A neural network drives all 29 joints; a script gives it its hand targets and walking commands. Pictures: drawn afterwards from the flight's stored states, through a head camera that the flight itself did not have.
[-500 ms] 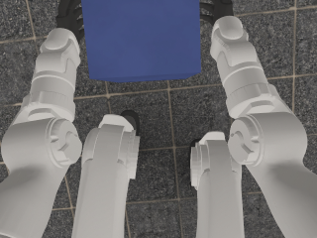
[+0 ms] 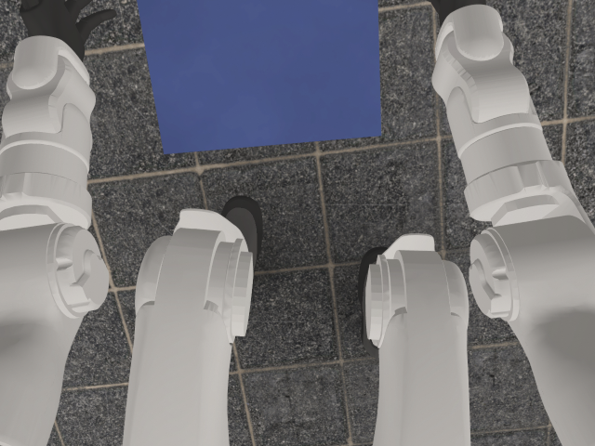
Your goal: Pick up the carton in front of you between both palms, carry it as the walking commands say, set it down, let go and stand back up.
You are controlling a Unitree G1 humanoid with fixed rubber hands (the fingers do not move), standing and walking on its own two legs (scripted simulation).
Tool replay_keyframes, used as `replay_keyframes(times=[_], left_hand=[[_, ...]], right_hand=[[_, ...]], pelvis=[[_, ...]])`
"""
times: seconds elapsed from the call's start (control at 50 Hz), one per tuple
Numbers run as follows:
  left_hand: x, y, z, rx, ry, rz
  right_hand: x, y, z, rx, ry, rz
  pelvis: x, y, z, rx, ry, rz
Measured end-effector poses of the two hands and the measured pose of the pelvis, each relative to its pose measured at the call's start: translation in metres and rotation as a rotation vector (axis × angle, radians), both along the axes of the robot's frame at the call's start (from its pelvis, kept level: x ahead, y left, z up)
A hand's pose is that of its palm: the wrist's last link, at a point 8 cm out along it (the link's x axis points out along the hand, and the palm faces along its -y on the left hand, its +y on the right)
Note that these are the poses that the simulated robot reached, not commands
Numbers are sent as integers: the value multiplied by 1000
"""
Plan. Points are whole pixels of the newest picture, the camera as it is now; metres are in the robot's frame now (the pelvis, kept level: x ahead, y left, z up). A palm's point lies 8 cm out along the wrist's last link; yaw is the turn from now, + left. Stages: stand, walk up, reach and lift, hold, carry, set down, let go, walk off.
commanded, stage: set down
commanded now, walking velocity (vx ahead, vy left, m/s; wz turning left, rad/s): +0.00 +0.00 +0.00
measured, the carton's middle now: (272, 57) +0.49 +0.11 -0.26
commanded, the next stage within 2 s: let go in 0.96 s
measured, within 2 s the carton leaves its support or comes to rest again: neither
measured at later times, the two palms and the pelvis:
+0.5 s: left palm out of the picture +0.47 +0.31 -0.02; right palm out of the picture +0.56 -0.06 -0.01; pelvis +0.01 +0.01 +0.10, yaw +1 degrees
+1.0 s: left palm out of the picture +0.46 +0.33 +0.14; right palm out of the picture +0.56 -0.07 +0.14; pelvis +0.04 +0.01 +0.23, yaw +2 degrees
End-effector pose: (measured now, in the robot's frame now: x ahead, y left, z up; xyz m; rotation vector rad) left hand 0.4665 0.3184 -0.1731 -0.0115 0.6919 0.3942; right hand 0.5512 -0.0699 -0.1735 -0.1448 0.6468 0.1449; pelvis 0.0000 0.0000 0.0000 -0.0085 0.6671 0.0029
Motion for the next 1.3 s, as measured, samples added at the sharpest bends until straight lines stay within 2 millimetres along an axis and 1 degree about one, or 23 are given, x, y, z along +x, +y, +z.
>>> replay_keyframes(times=[0.04, 0.08, 0.14, 0.22, 0.32, 0.38, 0.44, 0.54, 0.62, 0.72, 0.86, 0.96, 1.04, 1.08, 1.14, 1.18, 1.22, 1.3], left_hand=[[3, 6, 16, 8, -38, 0], [1, 10, 30, -3, -56, 9], [-5, 11, 54, -21, -74, 6], [-6, 8, 83, -34, -72, -13], [2, -5, 113, -40, -63, -30], [7, -12, 126, -41, -55, -40], [9, -15, 140, -29, -49, -37], [6, -5, 167, 2, -53, -22], [5, 3, 192, 10, -65, -28], [5, 6, 222, 1, -60, -47], [0, 3, 272, -11, -70, -50], [-3, 5, 303, -13, -58, -45], [-4, 6, 323, -16, -57, -48], [-6, 4, 329, -19, -58, -55], [-18, -1, 332, -4, -2, -98], [-31, -3, 337, 16, 30, -135], [-45, -3, 347, 37, 56, -165], [-74, -1, 369, 45, 101, -209]], right_hand=[[0, 5, 13, -7, -20, 10], [-1, 11, 28, -16, -30, 13], [0, 19, 57, -24, -53, 3], [1, 19, 89, -43, -27, -29], [8, 14, 126, -52, -17, -48], [9, 9, 142, -45, -11, -57], [10, 4, 154, -33, -19, -68], [8, 9, 172, -9, -37, -54], [7, 9, 187, -15, -28, -61], [6, 8, 215, -16, -27, -47], [4, 2, 269, -23, -38, -52], [5, 2, 305, -34, -37, -35], [7, 2, 326, -36, -31, -41], [3, 0, 334, -49, -30, -45], [-13, -6, 341, -76, -7, -59], [-30, -12, 347, -98, 4, -69], [-49, -18, 352, -106, 27, -81], [-78, -29, 372, -128, 49, -87]], pelvis=[[-1, 0, 2, -2, 2, 7], [-2, 0, 7, -6, 5, 17], [-3, 0, 18, -15, 10, 32], [-5, 1, 38, -27, 22, 53], [-2, 3, 62, -42, 54, 64], [3, 5, 75, -47, 80, 64], [8, 7, 89, -50, 106, 60], [17, 9, 111, -42, 148, 50], [22, 10, 129, -38, 163, 57], [29, 11, 156, -40, 167, 63], [39, 12, 194, -39, 159, 70], [43, 13, 221, -32, 130, 68], [46, 15, 240, -30, 120, 70], [49, 16, 249, -30, 117, 71], [55, 18, 263, -32, 95, 73], [59, 20, 275, -35, 75, 73], [64, 23, 286, -36, 42, 74], [74, 28, 308, -29, -28, 73]])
